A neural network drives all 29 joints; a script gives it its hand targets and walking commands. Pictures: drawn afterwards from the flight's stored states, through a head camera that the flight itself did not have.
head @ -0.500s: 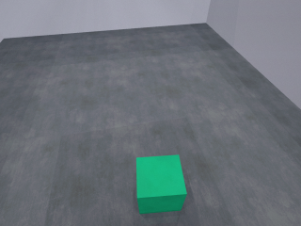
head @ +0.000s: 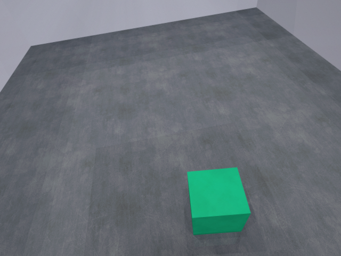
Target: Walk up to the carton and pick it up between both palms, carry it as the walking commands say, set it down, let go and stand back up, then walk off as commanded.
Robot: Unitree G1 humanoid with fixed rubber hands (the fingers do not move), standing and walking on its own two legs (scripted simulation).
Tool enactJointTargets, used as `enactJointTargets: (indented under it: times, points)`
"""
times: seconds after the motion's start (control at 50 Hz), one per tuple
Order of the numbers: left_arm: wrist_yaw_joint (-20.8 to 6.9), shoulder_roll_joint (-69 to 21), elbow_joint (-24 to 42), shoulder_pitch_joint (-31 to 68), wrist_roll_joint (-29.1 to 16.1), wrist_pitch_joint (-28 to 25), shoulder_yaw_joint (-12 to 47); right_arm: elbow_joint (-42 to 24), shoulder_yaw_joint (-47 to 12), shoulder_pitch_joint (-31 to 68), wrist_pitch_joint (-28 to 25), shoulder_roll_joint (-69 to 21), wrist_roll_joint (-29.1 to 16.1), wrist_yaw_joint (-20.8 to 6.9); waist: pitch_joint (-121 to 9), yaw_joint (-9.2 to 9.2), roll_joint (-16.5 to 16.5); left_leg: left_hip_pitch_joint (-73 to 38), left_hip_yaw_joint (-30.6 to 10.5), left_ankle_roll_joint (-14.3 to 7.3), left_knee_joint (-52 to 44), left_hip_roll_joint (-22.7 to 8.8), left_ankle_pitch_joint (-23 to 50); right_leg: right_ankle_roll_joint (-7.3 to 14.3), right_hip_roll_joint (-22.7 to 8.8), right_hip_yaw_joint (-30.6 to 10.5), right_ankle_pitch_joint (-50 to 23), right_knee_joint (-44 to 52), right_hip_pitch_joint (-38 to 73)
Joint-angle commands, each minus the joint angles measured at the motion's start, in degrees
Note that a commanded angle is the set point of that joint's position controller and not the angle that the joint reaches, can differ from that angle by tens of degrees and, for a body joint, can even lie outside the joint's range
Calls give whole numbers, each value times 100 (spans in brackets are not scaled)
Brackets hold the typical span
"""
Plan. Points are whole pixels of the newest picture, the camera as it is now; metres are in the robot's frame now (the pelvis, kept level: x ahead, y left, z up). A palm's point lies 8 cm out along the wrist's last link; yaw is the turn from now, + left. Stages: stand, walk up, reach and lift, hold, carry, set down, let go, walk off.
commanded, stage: walk off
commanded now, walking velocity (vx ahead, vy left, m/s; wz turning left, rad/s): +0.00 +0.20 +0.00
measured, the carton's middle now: (214, 202) +0.48 -0.13 -0.62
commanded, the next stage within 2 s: none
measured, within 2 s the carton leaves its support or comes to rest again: neither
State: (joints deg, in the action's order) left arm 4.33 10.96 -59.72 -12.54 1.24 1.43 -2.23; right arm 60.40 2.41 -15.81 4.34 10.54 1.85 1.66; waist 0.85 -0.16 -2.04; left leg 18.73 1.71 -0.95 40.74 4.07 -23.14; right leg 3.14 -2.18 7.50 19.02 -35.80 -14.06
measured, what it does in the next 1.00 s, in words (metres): steps to the left: left foot, then right foot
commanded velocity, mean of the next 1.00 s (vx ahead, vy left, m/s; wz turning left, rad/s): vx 0.00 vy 0.20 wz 0.00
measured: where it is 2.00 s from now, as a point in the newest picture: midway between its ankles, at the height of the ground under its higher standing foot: outside the picture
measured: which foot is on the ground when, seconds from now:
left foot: up 0.00-0.36, down 0.38-0.72, up 0.74-1.00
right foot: down 0.00-0.38, up 0.40-0.70, down 0.72-1.00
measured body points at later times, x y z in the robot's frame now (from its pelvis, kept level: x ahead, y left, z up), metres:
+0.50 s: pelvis +0.00 +0.12 +0.00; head +0.01 +0.15 +0.45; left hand -0.05 +0.38 -0.16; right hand +0.08 -0.12 -0.13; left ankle +0.00 +0.24 -0.73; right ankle -0.04 -0.01 -0.66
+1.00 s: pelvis +0.01 +0.20 +0.02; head +0.03 +0.17 +0.47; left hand +0.00 +0.44 -0.12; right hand +0.03 -0.04 -0.16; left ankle -0.01 +0.39 -0.64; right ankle -0.01 +0.09 -0.73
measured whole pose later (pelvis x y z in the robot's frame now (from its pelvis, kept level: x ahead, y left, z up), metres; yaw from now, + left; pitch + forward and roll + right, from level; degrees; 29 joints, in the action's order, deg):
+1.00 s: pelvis +0.01 +0.20 +0.02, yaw +3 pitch -1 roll +4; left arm 3.8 7.3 -61.3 -15.9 1.9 0.5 -4.4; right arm 59.7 5.9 -15.4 5.0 11.4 2.3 -0.4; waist 3.4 0.5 -0.9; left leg 26.4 -3.4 6.4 59.8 -1.5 -18.1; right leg -0.2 -8.0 9.3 17.4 -28.4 -9.8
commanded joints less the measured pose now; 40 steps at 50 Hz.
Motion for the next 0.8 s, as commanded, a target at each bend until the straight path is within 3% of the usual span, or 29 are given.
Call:
enactJointTargets:
  times: [0.0, 0.02, 0.04, 0.08, 0.1, 0.12, 0.14, 0.2, 0.24, 0.26, 0.32, 0.34, 0.36, 0.38, 0.4, 0.42, 0.44, 0.5, 0.52, 0.56, 0.6, 0.62, 0.64, 0.66, 0.68, 0.7, 0.72, 0.76, 0.78]
  points:
    - [105, 1166, 52, -808, 71, 25, -231, -364, 279, 155, -25, 719, 98, -18, 932, 391, 1174, 1331, -897, 248, 2543, -441, -279, 805, -2597, -2275, -503, 2495, -594]
    - [71, 1201, 245, -203, 103, 61, -226, -295, 229, -81, -24, 593, 102, -142, 956, -40, 888, 1319, -1006, 343, 2800, -368, 143, 547, -2154, -1930, 105, 2568, -776]
    - [68, 938, 299, -37, 39, -9, -207, -103, 316, -508, 14, 546, 97, -133, 902, -186, 830, 1303, -803, 439, 2599, -339, 434, 219, -1750, -1441, -179, 2396, -649]
    - [74, 1017, 272, -308, 63, -89, -303, -230, 324, -196, 22, 639, 93, -147, 440, 71, 1042, 1280, -557, 627, 2728, -290, 407, 496, -1768, -1276, -1007, 2137, -108]
    - [32, 855, 284, -356, 91, -80, -247, -198, 322, -413, 5, 556, 71, -184, 410, -19, 1372, 1164, -521, 703, 2759, -314, 564, 438, -1728, -984, -1568, 1990, -250]
    - [66, 1071, 210, -435, 39, -120, -383, -325, 279, -89, -12, 291, 46, -159, 220, 120, 1175, 1260, -348, 764, 2175, -410, 440, 432, -1573, -870, -1607, 1895, 398]
    - [47, 866, 66, -829, 67, -123, -336, -518, 350, 383, 9, 490, 45, -150, 315, 346, 1173, 1322, -473, 830, 1942, -586, 352, 578, -1887, -1140, -1933, 1898, 496]
    - [47, 1342, 119, -664, 182, -114, -554, -612, 156, 508, -32, -47, -49, -225, 272, 341, 1511, 881, 166, 812, 365, -651, 53, 414, -1531, -712, -1780, 1696, 466]
    - [40, 1078, -179, -1340, 113, -71, -558, -696, 268, 703, -27, 126, 58, -246, 165, 588, 1317, 481, 276, 738, 100, -586, -92, 527, -1882, -1052, -2430, 1590, 604]
    - [15, 1108, -124, -1066, 164, -48, -566, -761, 321, 589, 3, 441, 32, -292, 217, 454, 1918, 336, 198, 645, -179, -705, 23, 462, -1983, -1123, -2539, 1570, 368]
    - [-43, 1039, -13, -697, 149, 67, -639, -351, 391, -486, -94, 571, 58, -310, -12, -77, 1507, -1300, 216, 360, -1756, -637, 1020, -57, -1631, -695, -1719, 771, -503]
    - [-63, 639, 79, -864, 136, 77, -516, -197, 535, -1002, -131, 1103, 70, -315, -445, -278, -602, -2140, -343, 226, -2260, -1207, 1372, -281, -954, -102, -358, -417, -1023]
    - [-66, 311, 222, -812, 192, 107, -461, -259, 622, -818, -195, 1675, 26, -225, -429, -210, -1942, -1792, -1582, -194, -2514, -2435, 2034, -476, -94, 38, 2025, -1993, -1802]
    - [17, 219, 254, -307, 38, 213, -377, -469, 565, -457, -190, 1500, 59, -229, -416, -540, -1660, -1099, -1396, -775, -2584, -2351, 1650, -349, -109, -405, 2169, -2852, -1648]
    - [44, 536, 422, -119, -22, 170, -411, -422, 516, -454, -212, 1318, 108, -148, -106, -486, -1715, -561, -1309, -939, -2676, -2248, 1570, -226, -139, -675, 1815, -3259, -1643]
    - [-2, 315, 289, -388, -35, 189, -363, -489, 440, -98, -158, 1049, 25, -97, 243, -189, -1084, -262, -1020, -833, -2744, -1960, 1137, -80, -237, -796, 1414, -3486, -1711]
    - [-24, 414, 180, -552, 34, 183, -385, -483, 395, 204, -171, 984, 30, -89, 111, -18, -1118, -561, -703, -772, -2569, -1711, 1522, -186, -261, -417, 1108, -3534, -1693]
    - [-14, 418, 26, -712, 110, 232, -405, -543, 309, 186, -207, 748, 5, 13, 60, -70, -548, -503, -448, -841, -2283, -1561, 2488, -307, -293, -282, 758, -3163, -1411]
    - [-6, 473, 33, -752, 51, 188, -417, -464, 282, 157, -206, 838, 49, 64, 14, 4, -790, -799, -411, -746, -2305, -1442, 2531, -335, -283, -185, 857, -2705, -1333]
    - [59, 371, 113, -566, 16, 162, -341, -406, 184, 53, -211, 632, 119, 128, 96, -13, -887, -619, -850, -1101, -2209, -1774, 2821, -249, -248, -214, 1216, -2107, -1160]
    - [83, 244, 61, -409, -27, 184, -287, -454, 174, 25, -224, 703, 135, 110, 92, -67, -482, -835, -1163, -1199, -2163, -1902, 2857, -117, -261, -223, 1283, -1467, -1109]
    - [67, 266, 53, -671, -51, 146, -280, -337, 126, 198, -252, 603, 89, 126, -23, 114, -813, -828, -915, -1135, -2182, -1850, 3130, -132, -346, -247, 1049, -885, -691]
    - [79, 57, -50, -925, -53, 112, -239, -366, 83, 166, -190, 530, 146, 128, -57, 247, -608, -530, -1043, -1183, -2030, -1893, 2853, -72, -256, -157, 785, -332, -229]
    - [102, 94, -47, -810, -67, 71, -209, -370, 128, 107, -165, 572, 54, 113, -15, 276, 40, -190, -934, -966, -1960, -1686, 2549, -86, -171, -28, 2, 549, 273]
    - [99, 288, -91, -1251, -35, 5, -253, -312, 177, 43, -112, 814, -41, 136, -263, 553, 119, 128, -438, -678, -1468, -1305, 2417, -69, -330, -99, -884, 1466, 1203]
    - [127, 880, -157, -1686, 121, -51, -349, -394, 135, -171, -146, 319, -128, 97, -454, 561, 2126, 1863, -21, -98, -72, -722, 153, 278, -2272, -2475, -701, 2180, 2597]
    - [150, 1201, -202, -1532, 63, 77, -375, -565, 207, 142, -114, 411, 48, 105, 240, 597, 2247, 1895, 71, 180, 1197, -496, -1146, 1009, -3356, -3166, -692, 2469, 954]
    - [125, 910, -96, -1077, 113, 54, -378, -636, 246, 821, -14, 600, 157, -65, 1029, 614, 947, 1630, -641, 245, 2568, -521, -389, 1118, -2877, -2393, -1084, 2562, -296]
    - [101, 567, 62, -588, 65, 21, -248, -470, 288, 249, -26, 592, 95, -115, 1009, 176, 586, 1493, -643, 307, 2757, -571, 56, 757, -2358, -1912, -588, 2538, -435]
